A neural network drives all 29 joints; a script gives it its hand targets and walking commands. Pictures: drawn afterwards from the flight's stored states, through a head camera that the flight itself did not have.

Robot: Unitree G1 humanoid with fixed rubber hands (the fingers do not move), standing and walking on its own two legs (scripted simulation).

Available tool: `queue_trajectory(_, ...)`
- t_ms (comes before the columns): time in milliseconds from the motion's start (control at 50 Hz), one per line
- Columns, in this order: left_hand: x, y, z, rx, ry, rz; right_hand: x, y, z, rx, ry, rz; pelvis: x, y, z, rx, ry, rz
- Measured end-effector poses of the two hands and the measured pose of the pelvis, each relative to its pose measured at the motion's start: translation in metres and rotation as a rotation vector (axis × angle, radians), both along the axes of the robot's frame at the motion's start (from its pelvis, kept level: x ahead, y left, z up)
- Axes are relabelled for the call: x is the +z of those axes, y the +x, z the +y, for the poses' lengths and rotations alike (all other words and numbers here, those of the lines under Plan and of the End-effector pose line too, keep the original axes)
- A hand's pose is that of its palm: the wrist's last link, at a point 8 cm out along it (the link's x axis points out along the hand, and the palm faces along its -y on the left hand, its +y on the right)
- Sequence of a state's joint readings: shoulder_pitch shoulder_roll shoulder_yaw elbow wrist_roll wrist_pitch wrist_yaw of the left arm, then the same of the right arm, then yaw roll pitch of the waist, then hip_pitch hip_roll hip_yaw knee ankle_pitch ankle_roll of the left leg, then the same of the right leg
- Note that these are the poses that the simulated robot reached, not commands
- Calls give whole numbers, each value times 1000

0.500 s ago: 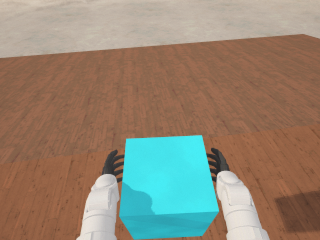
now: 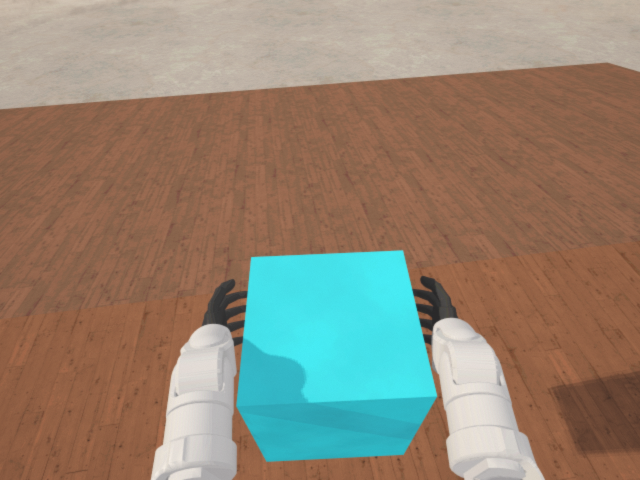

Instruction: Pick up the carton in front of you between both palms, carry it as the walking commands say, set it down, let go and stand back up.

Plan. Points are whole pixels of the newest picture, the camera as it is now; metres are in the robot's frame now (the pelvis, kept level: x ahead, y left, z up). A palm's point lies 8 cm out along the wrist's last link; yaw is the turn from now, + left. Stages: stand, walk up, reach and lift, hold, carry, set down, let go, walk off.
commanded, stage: reach and lift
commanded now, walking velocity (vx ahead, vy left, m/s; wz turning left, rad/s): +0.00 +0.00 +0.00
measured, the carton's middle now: (331, 361) +0.30 +0.00 -0.05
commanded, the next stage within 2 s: hold in 0.54 s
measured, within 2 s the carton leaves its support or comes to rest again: neither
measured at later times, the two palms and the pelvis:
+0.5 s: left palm (215, 329) +0.30 +0.15 +0.04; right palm (444, 324) +0.30 -0.15 +0.03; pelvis +0.02 +0.00 +0.01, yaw +0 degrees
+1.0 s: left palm (212, 331) +0.29 +0.15 +0.05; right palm (449, 325) +0.29 -0.15 +0.05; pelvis +0.00 +0.00 +0.00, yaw +0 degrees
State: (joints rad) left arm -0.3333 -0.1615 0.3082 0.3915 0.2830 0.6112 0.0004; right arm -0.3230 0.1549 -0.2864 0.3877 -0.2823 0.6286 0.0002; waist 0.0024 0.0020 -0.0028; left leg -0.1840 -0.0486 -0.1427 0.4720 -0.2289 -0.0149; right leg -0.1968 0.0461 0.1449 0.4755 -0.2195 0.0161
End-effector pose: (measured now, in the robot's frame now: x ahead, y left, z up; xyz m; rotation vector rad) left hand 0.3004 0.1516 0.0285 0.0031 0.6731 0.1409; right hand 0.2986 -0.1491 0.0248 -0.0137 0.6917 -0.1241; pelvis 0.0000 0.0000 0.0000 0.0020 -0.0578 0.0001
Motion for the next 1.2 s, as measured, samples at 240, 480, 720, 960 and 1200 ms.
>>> queue_trajectory(240,4,3,0,-10,14,5,4,2,0,9,-15,5,4,13,-1,2,-2,-8)
queue_trajectory(480,9,3,1,-16,21,5,10,2,1,13,-22,4,6,19,0,2,-3,-19)
queue_trajectory(720,27,-4,1,-12,15,-31,27,-4,1,10,-18,-31,7,15,0,2,-2,-48)
queue_trajectory(960,24,-10,0,-6,9,-7,24,-10,0,5,-9,-8,5,4,0,3,-2,-63)
queue_trajectory(1200,26,-4,0,-4,9,-21,27,-4,0,2,-7,-22,2,6,-1,6,-2,-20)
